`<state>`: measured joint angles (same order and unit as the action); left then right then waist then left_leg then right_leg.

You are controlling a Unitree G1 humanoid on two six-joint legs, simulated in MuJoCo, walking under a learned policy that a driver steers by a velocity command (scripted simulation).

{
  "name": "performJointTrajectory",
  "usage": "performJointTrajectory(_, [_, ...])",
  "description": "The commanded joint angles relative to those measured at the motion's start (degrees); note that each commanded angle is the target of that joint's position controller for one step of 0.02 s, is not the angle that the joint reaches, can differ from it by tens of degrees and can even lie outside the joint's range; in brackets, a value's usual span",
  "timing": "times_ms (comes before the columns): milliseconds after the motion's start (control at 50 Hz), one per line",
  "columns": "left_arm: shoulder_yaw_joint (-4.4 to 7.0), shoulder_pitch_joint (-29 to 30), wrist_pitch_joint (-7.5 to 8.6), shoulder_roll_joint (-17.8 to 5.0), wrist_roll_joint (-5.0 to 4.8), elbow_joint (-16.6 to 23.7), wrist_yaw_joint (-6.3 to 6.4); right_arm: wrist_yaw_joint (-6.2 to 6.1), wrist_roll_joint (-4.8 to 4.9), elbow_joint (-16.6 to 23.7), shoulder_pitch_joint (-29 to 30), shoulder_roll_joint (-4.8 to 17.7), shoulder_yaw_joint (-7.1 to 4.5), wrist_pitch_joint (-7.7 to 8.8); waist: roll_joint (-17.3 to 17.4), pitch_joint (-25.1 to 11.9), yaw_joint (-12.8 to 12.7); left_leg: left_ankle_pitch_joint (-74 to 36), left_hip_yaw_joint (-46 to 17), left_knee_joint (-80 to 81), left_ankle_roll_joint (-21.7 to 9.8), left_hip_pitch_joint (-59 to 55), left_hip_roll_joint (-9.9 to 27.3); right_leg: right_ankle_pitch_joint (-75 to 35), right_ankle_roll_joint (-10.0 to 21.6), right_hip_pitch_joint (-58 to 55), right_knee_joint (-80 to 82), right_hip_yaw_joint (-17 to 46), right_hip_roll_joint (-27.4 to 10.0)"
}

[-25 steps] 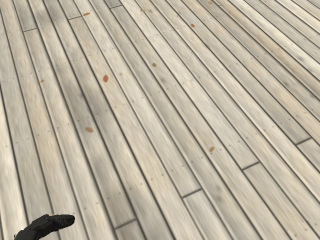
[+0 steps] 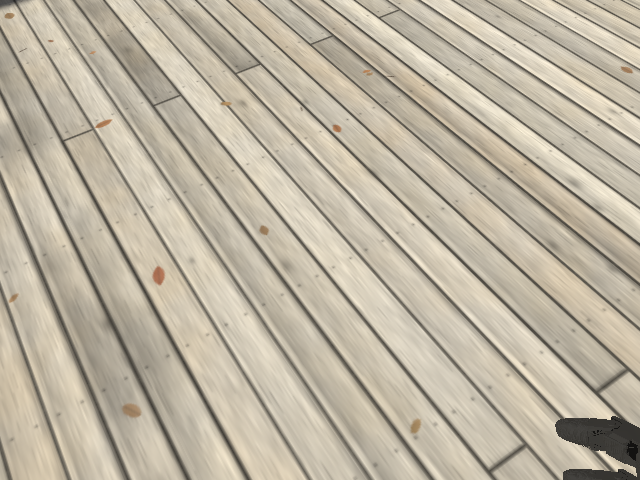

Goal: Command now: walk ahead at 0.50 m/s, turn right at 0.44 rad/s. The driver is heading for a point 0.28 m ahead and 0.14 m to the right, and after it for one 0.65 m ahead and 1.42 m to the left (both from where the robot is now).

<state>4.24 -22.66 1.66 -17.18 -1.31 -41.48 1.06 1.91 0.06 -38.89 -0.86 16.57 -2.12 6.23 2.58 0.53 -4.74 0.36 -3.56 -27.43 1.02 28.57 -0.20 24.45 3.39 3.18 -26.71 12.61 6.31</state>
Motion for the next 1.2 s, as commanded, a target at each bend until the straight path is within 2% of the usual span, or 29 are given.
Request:
performJointTrajectory(20, [0.52, 1.81, 0.46, -3.92, 0.8, 3.36, -0.12, -0.6, -1.21, 1.17, -11.84, 10.27, -3.93, 1.52, -7.25, -9.6, 8.91, 1.8, -3.44, -0.12, -5.91, -24.58, 5.97, -26.73, 3.95, 7.58, -13.62, 6.37, -9.54])
performJointTrajectory(40, [-0.44, -5.39, 0.91, -1.02, -0.22, 3.8, -0.04, -0.78, -2.2, -0.43, -19.56, 15.14, -5.29, 1.13, 6.77, -18.82, 8.21, 10.5, -25.58, 1.84, -15.03, -45.78, 18.0, -11.89, -0.91, 25.7, -33.92, -1.08, -1.67])
performJointTrajectory(60, [-0.58, -7.62, 1.46, -3.01, -0.72, 3.23, 0.03, 0.01, -0.36, -2.14, -22.16, 12.87, -5.06, 0.69, 15.26, -19.33, 8.21, 24.3, -43.25, 9.42, -18.33, -49.06, 23.23, 8.73, -2.22, 36.69, -44.55, -1.44, -1.01])
performJointTrajectory(80, [0.48, -2.21, 1.53, -7.36, -1.01, 3.17, -0.11, -0.12, 0.66, -1.61, -19.49, 8.68, -3.88, 0.43, 7.82, -10.84, 9.36, 30.94, -38.63, 11.02, -16.19, -42.86, 21.7, 5.24, -2.34, 41.25, -48.87, -0.09, -3.9])
performJointTrajectory(120, [0.51, 7.2, 1.78, -7.34, 0.35, 5.38, -0.21, -0.48, -0.29, -1.23, -14.18, 6.25, -2.86, -0.44, 0.82, -1.23, 8.23, 22.04, -24.67, 12.88, -13.81, -28.55, 17.06, -1.93, -2.04, 40.3, -45.32, -3.97, -7.66])
performJointTrajectory(180, [0.16, 6.33, 1.77, -4.24, 0.54, 4.86, -0.81, -0.63, -0.55, -1.93, -12.77, 4.42, -2.02, -0.07, 3.46, -0.32, 5.13, 10.0, -15.59, 16.2, -13.23, -21.15, 12.84, -6.11, -2.04, 34.31, -37.25, -6.25, -11.08])
performJointTrajectory(220, [-0.42, 7.94, 1.62, -2.59, 1.18, 5.25, -0.67, -0.71, -0.25, -2.83, -12.92, 5.99, -2.26, 0.2, 2.92, 0.47, 4.75, -7.98, -10.54, 16.41, -14.36, -19.54, 12.89, -6.9, -3.38, 33.61, -31.38, -8.23, -11.04])
performJointTrajectory(280, [-1.5, 11.18, 2.08, -0.41, 1.76, 5.57, -0.89, -1.3, 0.01, -4.09, -12.99, 8.13, -2.68, -0.61, 2.22, -1.61, 5.33, -25.44, -2.15, 14.62, -12.96, -18.53, 10.79, -15.96, -4.55, 28.01, -19.15, -10.69, -10.08])
performJointTrajectory(380, [-1.1, 17.71, 2.27, -1.69, 1.31, 6.39, -2.05, -1.84, 0.86, -6.76, -17.0, 8.79, -2.46, -2.33, 3.35, -3.2, 7.57, -21.39, -0.47, 11.17, -10.45, -22.21, 10.62, -26.52, -3.54, 21.48, -6.02, -10.89, -7.07])
performJointTrajectory(440, [0.04, 13.75, 2.51, -3.78, 2.15, 4.85, -2.14, -2.09, 1.3, -7.22, -15.47, 8.7, -2.31, -2.97, 2.28, -4.66, 4.16, -18.38, -1.06, 3.59, -7.84, -22.49, 9.69, -29.52, -0.76, 12.42, 1.88, -11.43, -5.72])
performJointTrajectory(460, [0.81, 11.33, 2.66, -6.49, 2.74, 4.37, -1.58, -2.01, 0.72, -7.5, -17.47, 7.11, -1.7, -2.7, -0.32, -6.68, 3.63, -14.54, -0.26, -2.12, -5.43, -19.6, 6.74, -42.73, 1.22, 4.67, 3.53, -8.82, -9.1])
performJointTrajectory(480, [1.27, 7.89, 2.41, -10.0, 4.13, 4.78, -0.86, -1.66, -1.05, -6.47, -20.52, 3.82, -0.32, -2.01, -8.47, -13.53, 4.17, 4.44, 1.31, -13.51, -2.31, -9.42, 2.9, -66.52, 6.59, -10.42, -2.33, 1.02, -20.51])
performJointTrajectory(500, [0.22, 6.87, 1.44, -6.24, 3.89, 4.36, -0.67, -1.53, -0.37, -7.9, -26.31, 0.37, 1.17, -2.37, -16.52, -21.0, 4.23, 36.74, 0.55, -25.7, 0.62, -2.8, 0.19, -69.77, 14.96, -16.79, -2.47, 10.16, -30.03])
performJointTrajectory(520, [-0.52, 6.58, 0.71, -3.34, 2.65, 3.79, -1.02, -1.58, 0.82, -8.3, -23.92, 5.11, -0.07, -3.38, -12.59, -19.62, 2.66, 42.08, -2.28, -30.31, 1.57, -0.7, 1.4, -58.48, 14.49, -12.66, -0.38, 10.45, -28.23])
performJointTrajectory(540, [-0.37, 9.03, 0.41, -3.89, 1.87, 3.43, -1.08, -1.97, 1.32, -6.99, -19.94, 7.19, -0.95, -4.48, -10.46, -14.05, 2.87, 40.34, -1.44, -33.23, 2.15, 2.83, 2.2, -48.27, 12.38, -8.22, 2.01, 7.73, -26.07])
performJointTrajectory(560, [-0.29, 12.04, 0.26, -4.52, 1.81, 3.47, -0.97, -2.71, 1.17, -6.68, -17.92, 7.4, -1.36, -5.71, -8.45, -10.66, 3.58, 37.32, -0.95, -33.94, 2.76, 3.64, 3.06, -40.48, 11.03, -3.03, 4.51, 5.66, -24.79])
performJointTrajectory(600, [0.14, 18.04, 0.07, -5.73, 2.53, 3.56, -0.62, -4.02, 0.76, -6.52, -18.46, 7.19, -2.0, -8.22, -10.52, -6.36, 6.48, 31.04, 0.01, -33.52, 4.24, -1.59, 3.92, -29.85, 9.85, 9.19, 9.48, 0.51, -22.6])
performJointTrajectory(660, [0.49, 20.53, -0.16, -5.37, 2.76, 2.82, 0.19, -4.71, 0.57, -6.22, -19.72, 5.61, -2.38, -9.5, -11.31, -5.39, 7.37, 26.03, 2.81, -32.61, 4.38, -5.13, 3.46, -24.63, 10.3, 15.02, 11.81, -5.9, -21.19])
performJointTrajectory(760, [1.09, 20.24, -0.96, -6.29, 2.26, 0.62, 1.39, -3.48, 0.44, -2.79, -14.24, 4.69, -2.16, -9.46, -10.13, -6.26, 5.52, 21.2, 4.29, -22.24, 1.95, -7.54, 4.78, -22.44, 10.45, 12.13, 11.32, -8.92, -23.32])
performJointTrajectory(840, [1.58, 21.22, -2.04, -7.41, 0.27, -0.66, 1.37, -1.97, 0.17, -3.15, -18.0, 5.69, -2.99, -9.41, -8.92, -6.31, 8.31, 14.22, 7.6, -7.36, -2.1, -15.7, 2.19, -19.85, 6.16, 11.81, 5.16, -12.24, -22.65])
performJointTrajectory(860, [1.4, 19.16, -2.35, -5.79, -0.2, -1.82, 1.33, -1.87, -0.38, -3.41, -19.18, 7.08, -3.58, -9.37, -5.28, -4.59, 8.31, 10.3, 4.97, -0.93, -4.27, -18.24, 2.11, -13.93, 2.27, 14.58, -0.84, -15.27, -19.84])
performJointTrajectory(880, [0.82, 16.58, -2.64, -2.65, 1.19, -1.95, 1.04, -2.72, -0.57, -2.09, -18.94, 12.74, -4.94, -9.25, 10.11, -2.27, 6.08, -1.82, -12.73, 7.47, -9.14, -21.6, 13.67, -1.71, -4.09, 24.6, -16.77, -22.02, -12.68])
performJointTrajectory(900, [1.0, 21.52, -2.36, -3.3, 2.25, 1.06, 1.4, -2.69, -1.69, 0.02, -17.56, 17.42, -5.39, -8.58, 17.17, 0.18, 7.27, -8.65, -27.95, 11.32, -19.46, -19.2, 23.17, 13.62, -6.74, 35.35, -28.07, -17.09, -4.1])
performJointTrajectory(920, [1.54, 24.51, -2.3, -4.98, 2.24, 1.64, 1.59, -2.47, -2.96, 0.44, -17.3, 15.21, -5.0, -7.22, 11.23, -1.69, 8.72, -3.56, -26.4, 12.36, -20.39, -17.94, 21.41, 12.41, -5.88, 35.71, -36.07, -10.56, -5.26])
performJointTrajectory(960, [2.41, 21.06, -2.67, -5.86, 1.49, -0.73, 2.09, -2.86, -0.98, 1.29, -11.51, 12.01, -4.44, -5.89, 5.14, -1.96, 5.15, 1.52, -18.13, 10.45, -13.7, -19.05, 15.31, 2.4, -5.0, 36.03, -37.28, -8.35, -7.16])
performJointTrajectory(980, [2.66, 20.43, -2.79, -6.38, 1.91, -1.41, 2.39, -3.18, 0.09, 1.79, -9.98, 10.53, -3.91, -5.91, 5.09, -2.4, 4.78, -0.73, -16.48, 9.82, -12.38, -19.46, 14.35, -0.27, -5.45, 35.6, -36.97, -8.24, -7.31])
performJointTrajectory(1020, [2.6, 19.87, -2.38, -5.42, 1.62, -1.62, 2.11, -3.81, 0.18, 2.16, -10.95, 9.26, -3.35, -6.15, 4.64, -4.82, 4.47, -7.29, -14.54, 8.64, -12.38, -20.71, 12.57, -3.68, -6.47, 32.93, -37.68, -8.38, -6.17])
performJointTrajectory(1100, [1.81, 21.56, -1.58, -3.73, 0.95, -1.33, 1.77, -4.64, 0.52, 2.52, -13.46, 10.31, -3.99, -6.83, 4.87, -5.62, 5.99, -7.73, -15.55, 7.23, -12.81, -25.78, 11.57, -5.76, -8.07, 32.67, -26.46, -7.65, -5.36])
performJointTrajectory(1200, [1.55, 21.79, -0.91, -4.49, 0.56, -1.51, 0.68, -4.45, 0.31, 4.0, -12.07, 11.84, -4.74, -7.88, 6.88, -4.72, 6.61, -3.89, -19.98, 6.89, -13.77, -21.32, 10.79, -4.65, -8.54, 24.64, -15.72, -7.24, -4.08])
